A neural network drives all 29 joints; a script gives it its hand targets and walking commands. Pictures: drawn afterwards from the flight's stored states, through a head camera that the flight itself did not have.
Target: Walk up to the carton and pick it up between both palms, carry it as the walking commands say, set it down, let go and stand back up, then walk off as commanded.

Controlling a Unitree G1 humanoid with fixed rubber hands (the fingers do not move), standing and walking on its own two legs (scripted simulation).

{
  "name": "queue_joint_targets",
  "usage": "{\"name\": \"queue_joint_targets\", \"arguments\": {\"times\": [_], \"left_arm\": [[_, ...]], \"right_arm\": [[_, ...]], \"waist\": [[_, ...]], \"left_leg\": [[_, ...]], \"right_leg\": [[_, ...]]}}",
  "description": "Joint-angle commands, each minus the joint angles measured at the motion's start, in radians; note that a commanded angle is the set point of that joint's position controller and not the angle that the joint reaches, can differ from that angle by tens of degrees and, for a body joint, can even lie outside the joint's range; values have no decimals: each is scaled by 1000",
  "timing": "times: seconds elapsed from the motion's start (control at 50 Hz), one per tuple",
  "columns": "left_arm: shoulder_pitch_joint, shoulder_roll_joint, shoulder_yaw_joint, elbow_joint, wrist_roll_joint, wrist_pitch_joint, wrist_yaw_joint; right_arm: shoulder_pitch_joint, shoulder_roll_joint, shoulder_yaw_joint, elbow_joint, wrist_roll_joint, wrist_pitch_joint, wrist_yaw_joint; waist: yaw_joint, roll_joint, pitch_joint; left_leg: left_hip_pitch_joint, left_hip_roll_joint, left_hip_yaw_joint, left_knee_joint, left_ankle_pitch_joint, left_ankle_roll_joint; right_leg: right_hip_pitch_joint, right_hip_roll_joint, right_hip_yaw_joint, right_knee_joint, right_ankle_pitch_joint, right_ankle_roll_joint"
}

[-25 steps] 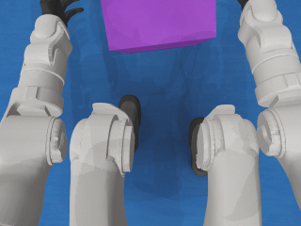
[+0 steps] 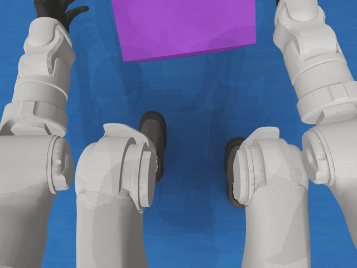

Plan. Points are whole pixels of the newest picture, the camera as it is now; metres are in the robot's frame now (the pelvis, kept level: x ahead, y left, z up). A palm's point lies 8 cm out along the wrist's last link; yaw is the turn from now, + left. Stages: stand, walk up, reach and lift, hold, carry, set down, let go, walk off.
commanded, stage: reach and lift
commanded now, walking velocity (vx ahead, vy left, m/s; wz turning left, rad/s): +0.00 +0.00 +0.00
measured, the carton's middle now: (184, 10) +0.51 +0.06 -0.25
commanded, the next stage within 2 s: none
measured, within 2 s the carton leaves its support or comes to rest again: leaves its support in 0.96 s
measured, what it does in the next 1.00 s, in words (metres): stands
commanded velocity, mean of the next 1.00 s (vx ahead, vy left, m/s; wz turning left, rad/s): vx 0.00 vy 0.00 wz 0.00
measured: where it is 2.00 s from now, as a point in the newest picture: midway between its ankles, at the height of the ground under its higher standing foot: (194, 170)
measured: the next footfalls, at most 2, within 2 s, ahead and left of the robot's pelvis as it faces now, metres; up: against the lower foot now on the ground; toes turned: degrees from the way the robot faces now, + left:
none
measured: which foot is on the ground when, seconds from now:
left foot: down 0.00-1.00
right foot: down 0.00-1.00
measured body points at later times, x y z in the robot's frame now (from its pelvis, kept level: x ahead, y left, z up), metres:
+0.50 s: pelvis +0.00 +0.00 -0.01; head +0.36 +0.00 +0.25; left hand +0.53 +0.21 -0.18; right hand +0.54 -0.08 -0.20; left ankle +0.15 +0.13 -0.33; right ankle +0.09 -0.11 -0.33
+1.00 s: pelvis +0.01 +0.00 -0.02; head +0.35 +0.00 +0.26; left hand +0.53 +0.21 -0.17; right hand +0.54 -0.08 -0.19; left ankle +0.15 +0.13 -0.33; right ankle +0.09 -0.11 -0.33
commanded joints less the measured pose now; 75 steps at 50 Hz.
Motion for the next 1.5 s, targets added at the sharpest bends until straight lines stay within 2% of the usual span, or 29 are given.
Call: {"name": "queue_joint_targets", "arguments": {"times": [0.0, 0.02, 0.08, 0.12, 0.14, 0.34, 0.38, 0.4, 0.46, 0.54, 0.64, 0.66, 0.68, 0.7, 0.74, 0.78, 0.84, 0.86, 0.98, 1.04, 1.06, 1.08, 1.16, 1.22, 1.24, 1.34, 1.36, 1.4, 1.48], "left_arm": [[-303, -101, -7, -185, -50, -50, 2], [-376, -98, -38, -238, -51, -51, -3], [-391, -150, -24, -188, -19, -39, 2], [-406, -216, -72, -194, -36, -26, 0], [-448, -169, -39, -181, -32, -38, 5], [-391, -375, 57, 132, 144, -12, -28], [-453, -560, 24, 111, 177, -2, -70], [-579, -831, -36, 48, 144, -5, -124], [-542, -957, -21, 34, 192, 5, -169], [-487, -1096, -53, 81, 181, 39, -204], [-437, -1112, -83, 19, 170, 39, -227], [-331, -1148, -49, 98, 188, 49, -233], [-355, -1145, -67, 76, 182, 53, -231], [-383, -1150, -45, 73, 192, 56, -239], [-424, -1166, -98, 3, 129, 39, -232], [-432, -1182, -94, -38, 159, 50, -235], [-501, -1222, -121, -118, 122, 51, -223], [-453, -1185, -105, -88, 146, 58, -222], [-471, -1236, -120, -221, 89, 96, -215], [-502, -1280, -126, -253, 119, 119, -220], [-530, -1212, -120, -253, 117, 114, -215], [-555, -1230, -127, -259, 103, 132, -220], [-732, -1218, -198, -553, 89, 167, -205], [-688, -1183, -150, -425, 167, 217, -217], [-814, -1237, -196, -549, 114, 220, -223], [-849, -1316, -284, -540, 126, 266, -220], [-815, -1300, -251, -522, 149, 265, -215], [-844, -1285, -228, -413, 177, 267, -210], [-782, -1428, -237, -413, 177, 295, -197]], "right_arm": [[-276, 30, -20, -180, -25, -66, -2], [-312, 55, -49, -185, -20, -56, 0], [-380, 119, 41, -194, 13, -54, 26], [-403, 86, -7, -174, -23, -59, 27], [-406, 143, 40, -148, 13, -53, 32], [-411, 247, -136, -7, -183, -46, 52], [-500, 532, -80, -18, -187, -31, 104], [-603, 793, 18, -82, -178, -44, 145], [-579, 966, 23, -86, -172, -49, 195], [-527, 1000, 36, -104, -174, -49, 211], [-553, 1044, 79, -157, -136, -57, 218], [-551, 1077, 89, -167, -145, -57, 223], [-545, 1039, 70, -165, -154, -45, 219], [-536, 1075, 57, -135, -149, -46, 220], [-547, 1053, 82, -177, -126, -59, 210], [-503, 1124, 73, -135, -126, -41, 221], [-587, 1081, 115, -265, -106, -47, 215], [-599, 1124, 108, -235, -89, -39, 213], [-691, 1115, 171, -459, -54, -34, 193], [-637, 1159, 157, -407, -79, -3, 189], [-665, 1154, 154, -385, -48, -2, 192], [-712, 1123, 140, -417, -73, 6, 189], [-798, 1164, 158, -526, -34, 55, 173], [-726, 1195, 114, -347, -79, 105, 196], [-720, 1178, 94, -369, -83, 110, 199], [-868, 1119, 90, -502, -70, 124, 200], [-895, 1132, 97, -507, -78, 126, 206], [-879, 1155, 22, -371, -112, 136, 231], [-998, 1070, 63, -520, -118, 131, 239]], "waist": [[-13, -98, -1619], [-61, -43, -1649], [36, -73, -1628], [-13, -25, -1565], [29, -57, -1628], [-19, -76, -1228], [37, -74, -1216], [-7, -160, -1317], [81, -152, -1294], [28, -119, -1244], [97, -82, -1257], [120, -138, -1210], [59, -140, -1210], [102, -132, -1219], [43, -106, -1318], [83, -117, -1272], [53, -123, -1454], [108, -124, -1445], [65, -214, -1765], [56, -161, -1811], [108, -124, -1818], [66, -138, -1811], [84, -66, -2166], [122, -44, -1988], [48, -20, -2013], [-3, 107, -2141], [40, 92, -2099], [8, 60, -1866], [-6, 89, -2055]], "left_leg": [[871, -33, 46, -81, 512, 1], [917, -35, 24, -104, 520, -2], [884, -22, 26, -97, 451, 6], [839, -40, 27, -93, 418, -11], [886, -29, 38, -90, 417, -6], [713, -76, 31, -122, 255, -9], [656, -83, 22, -104, 218, 11], [644, -104, 24, -82, 248, 30], [609, -118, 67, -46, 313, 36], [605, -119, 70, -53, 351, 28], [582, -106, 94, -7, 413, 33], [550, -120, 82, -27, 398, 47], [587, -120, 77, -37, 404, 45], [603, -119, 88, -41, 415, 41], [593, -105, 85, -7, 408, 32], [524, -109, 92, -27, 416, 21], [649, -122, 82, -15, 482, 30], [656, -125, 100, -35, 463, 33], [813, -141, 89, -33, 557, 28], [758, -131, 108, -32, 493, 12], [755, -119, 129, -35, 448, 8], [825, -120, 109, -63, 427, 17], [1008, -132, 152, -94, 430, 3], [925, -131, 159, -140, 320, 7], [947, -139, 146, -162, 311, 10], [1113, -138, 139, -183, 285, -2], [1123, -144, 114, -202, 264, 5], [1040, -140, 81, -245, 32, 7], [1124, -154, 92, -225, 191, -2]], "right_leg": [[398, -56, -69, -286, 437, 1], [433, -46, -96, -266, 453, 1], [426, -66, -61, -271, 365, 3], [387, -61, -60, -277, 354, -22], [441, -77, -55, -279, 343, -10], [188, -42, -76, -302, 176, 3], [153, -34, -56, -290, 178, 4], [224, -6, -96, -273, 228, 4], [249, 18, -63, -256, 290, 6], [215, 41, -94, -256, 345, -2], [214, 39, -47, -221, 392, -19], [205, 43, -50, -241, 368, 0], [192, 45, -84, -243, 362, 4], [159, 49, -80, -254, 365, 7], [223, 51, -67, -220, 380, -19], [283, 51, -54, -250, 453, -20], [329, 71, -75, -218, 478, -26], [313, 74, -75, -238, 448, -12], [472, 67, -110, -236, 525, 3], [528, 67, -78, -277, 516, -9], [519, 65, -78, -250, 482, -7], [479, 73, -98, -263, 405, -10], [690, 89, -85, -298, 430, -10], [600, 80, -83, -329, 321, -25], [620, 85, -92, -324, 309, -36], [610, 74, -103, -347, 260, -49], [534, 76, -115, -313, 270, -49], [333, 56, -134, -335, 88, -42], [440, 52, -134, -351, 160, -39]]}}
